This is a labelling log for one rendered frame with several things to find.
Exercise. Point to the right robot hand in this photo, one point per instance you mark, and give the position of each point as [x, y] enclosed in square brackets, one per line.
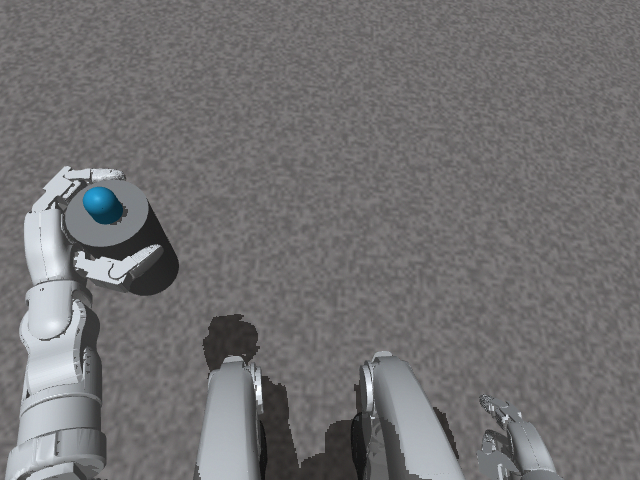
[522, 451]

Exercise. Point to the left robot arm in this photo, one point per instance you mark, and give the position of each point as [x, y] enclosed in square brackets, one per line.
[59, 435]

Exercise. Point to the right robot foot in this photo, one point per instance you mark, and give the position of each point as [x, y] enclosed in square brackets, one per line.
[358, 446]

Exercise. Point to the left robot hand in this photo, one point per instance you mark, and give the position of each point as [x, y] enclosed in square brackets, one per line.
[52, 253]

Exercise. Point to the bottle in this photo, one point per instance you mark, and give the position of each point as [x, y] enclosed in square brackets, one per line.
[114, 219]

